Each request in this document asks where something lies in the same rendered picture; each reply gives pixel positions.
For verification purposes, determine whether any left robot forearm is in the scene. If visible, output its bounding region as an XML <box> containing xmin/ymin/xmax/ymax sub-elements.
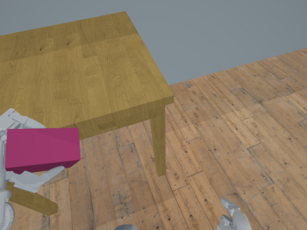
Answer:
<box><xmin>0</xmin><ymin>189</ymin><xmax>15</xmax><ymax>230</ymax></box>

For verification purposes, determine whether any left robot hand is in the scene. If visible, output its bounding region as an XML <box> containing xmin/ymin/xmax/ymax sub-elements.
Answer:
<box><xmin>0</xmin><ymin>108</ymin><xmax>65</xmax><ymax>193</ymax></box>

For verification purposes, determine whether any table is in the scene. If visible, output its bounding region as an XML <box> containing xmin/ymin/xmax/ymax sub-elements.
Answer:
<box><xmin>0</xmin><ymin>11</ymin><xmax>174</xmax><ymax>216</ymax></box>

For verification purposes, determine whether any sponge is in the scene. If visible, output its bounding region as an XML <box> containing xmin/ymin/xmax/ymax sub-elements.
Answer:
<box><xmin>5</xmin><ymin>127</ymin><xmax>81</xmax><ymax>174</ymax></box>

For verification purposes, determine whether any right robot hand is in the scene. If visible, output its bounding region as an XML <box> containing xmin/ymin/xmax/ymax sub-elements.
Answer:
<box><xmin>217</xmin><ymin>197</ymin><xmax>252</xmax><ymax>230</ymax></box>

